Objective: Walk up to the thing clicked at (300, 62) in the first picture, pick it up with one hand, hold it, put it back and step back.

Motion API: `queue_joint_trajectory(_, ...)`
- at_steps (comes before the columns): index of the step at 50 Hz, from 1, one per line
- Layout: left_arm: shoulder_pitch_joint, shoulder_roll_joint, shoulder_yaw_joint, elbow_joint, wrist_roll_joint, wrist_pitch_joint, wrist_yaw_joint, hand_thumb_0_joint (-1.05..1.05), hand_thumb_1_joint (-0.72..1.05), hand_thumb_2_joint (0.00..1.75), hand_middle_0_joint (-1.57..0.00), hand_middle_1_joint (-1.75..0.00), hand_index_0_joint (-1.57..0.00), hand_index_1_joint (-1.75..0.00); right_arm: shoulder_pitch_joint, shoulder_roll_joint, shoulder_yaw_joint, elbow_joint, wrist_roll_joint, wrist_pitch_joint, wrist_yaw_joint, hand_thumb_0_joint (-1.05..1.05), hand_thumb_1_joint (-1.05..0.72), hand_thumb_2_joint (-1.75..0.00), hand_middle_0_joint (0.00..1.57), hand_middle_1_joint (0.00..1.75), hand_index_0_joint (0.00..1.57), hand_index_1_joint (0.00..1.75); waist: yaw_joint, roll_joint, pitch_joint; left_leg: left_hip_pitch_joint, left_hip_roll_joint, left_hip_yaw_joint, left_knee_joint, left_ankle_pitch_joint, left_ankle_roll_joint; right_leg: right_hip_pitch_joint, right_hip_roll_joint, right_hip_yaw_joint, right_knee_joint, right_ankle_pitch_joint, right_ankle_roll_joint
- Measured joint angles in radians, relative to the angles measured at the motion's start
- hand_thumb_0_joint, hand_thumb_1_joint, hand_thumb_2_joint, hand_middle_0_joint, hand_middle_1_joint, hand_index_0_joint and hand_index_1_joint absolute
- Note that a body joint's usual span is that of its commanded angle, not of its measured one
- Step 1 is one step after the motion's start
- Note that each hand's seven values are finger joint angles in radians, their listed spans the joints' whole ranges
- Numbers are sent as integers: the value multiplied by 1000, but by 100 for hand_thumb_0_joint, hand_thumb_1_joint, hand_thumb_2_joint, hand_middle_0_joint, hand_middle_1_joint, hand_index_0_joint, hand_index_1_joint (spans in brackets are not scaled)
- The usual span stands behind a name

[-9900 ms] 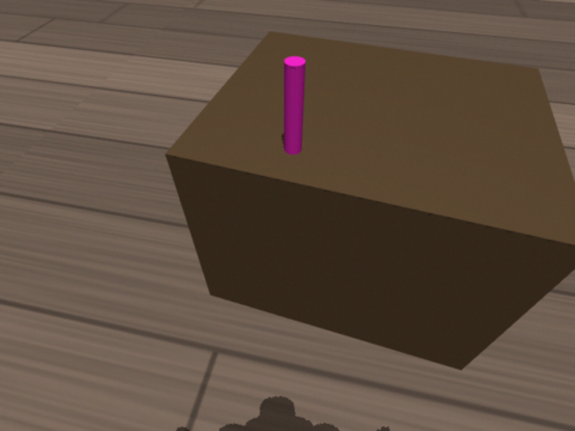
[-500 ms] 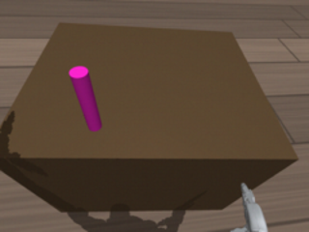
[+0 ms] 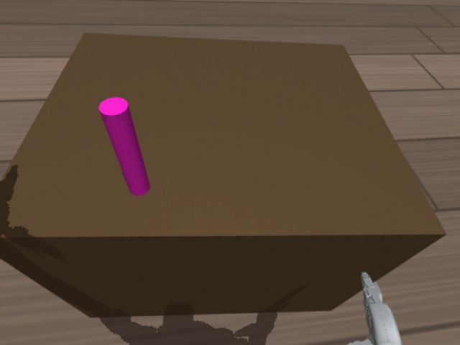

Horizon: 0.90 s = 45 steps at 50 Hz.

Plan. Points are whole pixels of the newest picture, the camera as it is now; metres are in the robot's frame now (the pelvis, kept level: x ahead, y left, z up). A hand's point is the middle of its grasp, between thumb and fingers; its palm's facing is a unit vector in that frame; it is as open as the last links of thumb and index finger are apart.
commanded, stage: go down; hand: left
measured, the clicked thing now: (128, 153) +0.45 +0.18 +0.06
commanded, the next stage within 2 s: approach in 0.44 s
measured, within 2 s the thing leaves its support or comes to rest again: neither
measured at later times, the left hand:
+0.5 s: hand out of the picture +0.35 +0.36 +0.13, palm faces +0.12 -0.99 +0.01, open 17.5 cm
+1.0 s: hand (74, 186) +0.39 +0.27 +0.04, palm faces +0.02 -1.00 +0.08, open 17.6 cm
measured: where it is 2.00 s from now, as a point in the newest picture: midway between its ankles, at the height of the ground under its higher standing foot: outside the picture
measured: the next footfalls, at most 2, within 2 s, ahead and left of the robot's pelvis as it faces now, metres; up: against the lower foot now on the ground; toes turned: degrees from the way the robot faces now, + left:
none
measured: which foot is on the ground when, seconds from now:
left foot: down 0.00-1.00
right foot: down 0.00-1.00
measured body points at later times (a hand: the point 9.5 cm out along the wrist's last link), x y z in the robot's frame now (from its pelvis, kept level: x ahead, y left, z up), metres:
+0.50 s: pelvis -0.01 +0.00 +0.00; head +0.03 +0.02 +0.45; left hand +0.34 +0.41 +0.14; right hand +0.15 -0.26 -0.06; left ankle +0.00 +0.11 -0.72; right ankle +0.00 -0.14 -0.72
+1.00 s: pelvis -0.02 -0.01 -0.03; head +0.06 +0.03 +0.41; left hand +0.39 +0.32 +0.03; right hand +0.14 -0.26 -0.06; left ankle +0.00 +0.11 -0.72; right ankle +0.00 -0.14 -0.72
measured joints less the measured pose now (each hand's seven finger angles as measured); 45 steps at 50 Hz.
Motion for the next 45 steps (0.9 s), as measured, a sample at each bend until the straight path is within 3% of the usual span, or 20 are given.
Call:
queue_joint_trajectory(7, 5, -16, -6, -31, -3, 4, -4, -2, -57, 7, -5, -6, -5, -6, -2, -2, 7, 2, 2, 1, -5, -1, 53, -6, 5, 5, 6, 5, 12, -3, 7, 4, -2, -5, 3, 1, -1, 5, -2, -5, 6, -2, -1)
queue_joint_trajectory(27, 11, -22, -9, -48, -3, 11, 5, -2, -56, 5, -5, -6, -6, -6, 6, -7, -2, -14, 1, 2, -8, -1, 52, -6, 5, 5, 6, 5, 8, -4, 7, -3, -2, -6, 14, 1, -1, -2, -2, -4, 16, -2, -1)
queue_joint_trajectory(35, -4, -15, -38, -10, -11, -1, 4, -2, -52, 6, -5, -5, -5, -6, 12, -1, 5, -40, 0, -4, -6, -1, 54, -5, 5, 5, 6, 5, 7, -4, 9, -15, -6, -6, 21, 1, 0, -17, -6, -5, 32, -7, -1)
queue_joint_trajectory(40, -24, -62, -82, 17, -20, -36, 12, -2, -53, 6, -5, -5, -4, -6, 16, -2, 13, -71, -7, -12, 8, -1, 55, -5, 5, 5, 6, 5, 3, -8, 11, -59, -8, -11, 55, -7, -2, -61, -8, -8, 70, -19, -2)
queue_joint_trajectory(45, -41, -139, -111, 15, -13, -84, 60, -2, -55, 5, -4, -5, -4, -6, 22, -6, 4, -143, -18, -8, 37, -1, 56, -5, 5, 5, 6, 5, -18, -14, 18, -131, -3, -14, 119, -26, -5, -134, -3, -9, 134, -38, -5)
